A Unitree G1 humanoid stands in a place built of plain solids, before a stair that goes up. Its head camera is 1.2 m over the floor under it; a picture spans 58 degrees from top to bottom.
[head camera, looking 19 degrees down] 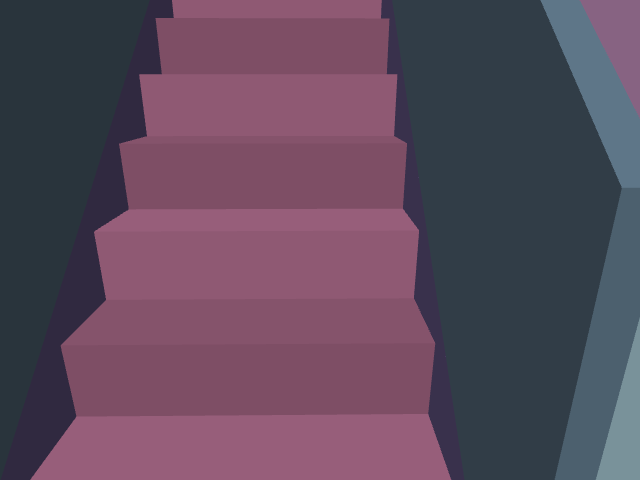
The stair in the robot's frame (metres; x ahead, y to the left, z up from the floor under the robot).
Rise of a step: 0.21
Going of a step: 0.24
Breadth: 0.90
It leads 1 degrees to the left of straight ahead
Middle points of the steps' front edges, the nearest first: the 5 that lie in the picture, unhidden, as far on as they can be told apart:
0.90 0.17 0.63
1.13 0.17 0.84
1.37 0.18 1.05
1.61 0.18 1.25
1.84 0.18 1.46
